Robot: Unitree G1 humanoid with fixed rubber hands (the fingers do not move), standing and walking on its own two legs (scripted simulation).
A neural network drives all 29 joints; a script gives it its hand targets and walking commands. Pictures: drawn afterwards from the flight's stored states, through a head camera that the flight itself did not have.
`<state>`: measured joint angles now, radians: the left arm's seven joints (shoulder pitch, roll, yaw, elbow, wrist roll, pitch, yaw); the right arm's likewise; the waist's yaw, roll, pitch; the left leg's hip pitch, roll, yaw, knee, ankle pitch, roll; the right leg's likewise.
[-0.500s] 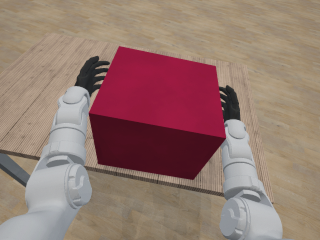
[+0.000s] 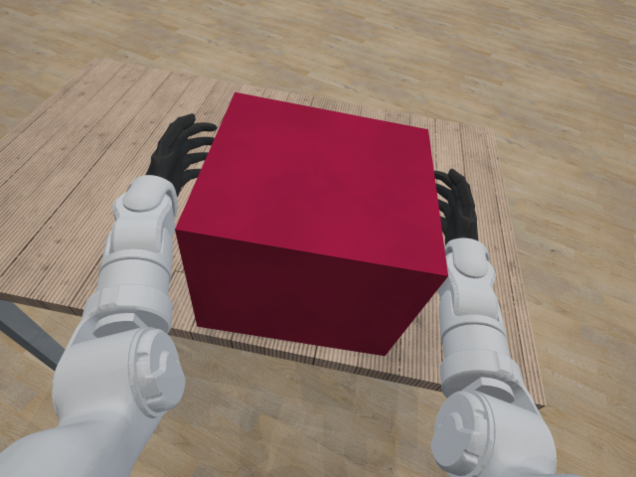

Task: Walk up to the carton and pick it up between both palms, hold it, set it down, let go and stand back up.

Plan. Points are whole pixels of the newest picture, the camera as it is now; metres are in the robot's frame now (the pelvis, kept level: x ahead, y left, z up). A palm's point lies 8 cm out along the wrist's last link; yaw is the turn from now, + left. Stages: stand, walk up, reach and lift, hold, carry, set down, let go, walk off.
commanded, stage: set down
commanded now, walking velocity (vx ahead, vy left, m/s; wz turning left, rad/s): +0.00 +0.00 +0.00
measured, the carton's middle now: (312, 228) +0.43 +0.00 +0.04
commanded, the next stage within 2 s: none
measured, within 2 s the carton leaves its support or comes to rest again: neither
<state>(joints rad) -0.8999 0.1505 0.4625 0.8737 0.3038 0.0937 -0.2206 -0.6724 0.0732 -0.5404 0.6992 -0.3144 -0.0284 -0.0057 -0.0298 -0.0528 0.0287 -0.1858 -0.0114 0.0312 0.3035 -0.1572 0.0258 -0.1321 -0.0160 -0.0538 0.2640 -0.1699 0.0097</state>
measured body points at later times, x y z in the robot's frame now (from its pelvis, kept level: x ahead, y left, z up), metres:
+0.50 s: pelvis +0.00 +0.00 +0.00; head +0.04 +0.03 +0.45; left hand +0.45 +0.20 +0.11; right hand +0.41 -0.18 +0.10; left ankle +0.00 +0.10 -0.75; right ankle -0.02 -0.12 -0.75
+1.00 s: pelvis +0.00 +0.00 +0.00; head +0.04 +0.02 +0.45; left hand +0.45 +0.20 +0.10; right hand +0.41 -0.18 +0.09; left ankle +0.00 +0.10 -0.75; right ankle -0.02 -0.12 -0.75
